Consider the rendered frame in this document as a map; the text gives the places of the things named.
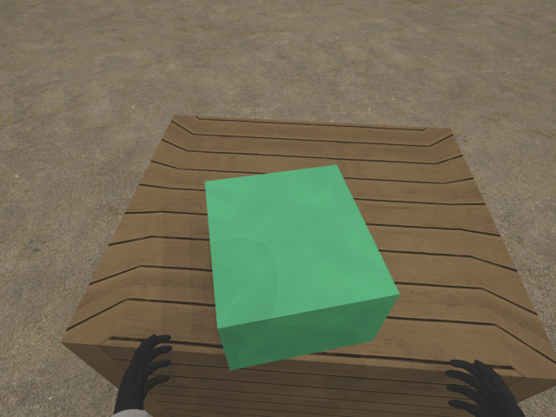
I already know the carton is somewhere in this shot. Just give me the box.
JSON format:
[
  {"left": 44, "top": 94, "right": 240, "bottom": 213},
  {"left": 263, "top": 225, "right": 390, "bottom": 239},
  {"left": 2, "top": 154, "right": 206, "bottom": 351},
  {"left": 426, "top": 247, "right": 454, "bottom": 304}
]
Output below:
[{"left": 205, "top": 165, "right": 400, "bottom": 370}]

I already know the robot left hand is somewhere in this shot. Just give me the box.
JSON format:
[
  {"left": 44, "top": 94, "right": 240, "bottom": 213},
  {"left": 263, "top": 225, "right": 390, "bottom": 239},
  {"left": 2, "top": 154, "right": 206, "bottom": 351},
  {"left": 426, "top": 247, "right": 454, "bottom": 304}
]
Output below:
[{"left": 113, "top": 334, "right": 172, "bottom": 415}]

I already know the pedestal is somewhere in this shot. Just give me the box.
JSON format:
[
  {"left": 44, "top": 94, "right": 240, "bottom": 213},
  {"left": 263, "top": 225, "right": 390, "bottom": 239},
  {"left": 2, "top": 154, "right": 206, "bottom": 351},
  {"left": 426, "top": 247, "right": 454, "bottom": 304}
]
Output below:
[{"left": 60, "top": 115, "right": 556, "bottom": 417}]

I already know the robot right hand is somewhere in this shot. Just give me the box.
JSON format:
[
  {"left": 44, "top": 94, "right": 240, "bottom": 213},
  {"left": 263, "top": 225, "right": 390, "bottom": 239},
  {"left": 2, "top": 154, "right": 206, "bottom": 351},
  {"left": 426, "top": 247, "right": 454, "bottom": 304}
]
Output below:
[{"left": 446, "top": 360, "right": 526, "bottom": 417}]

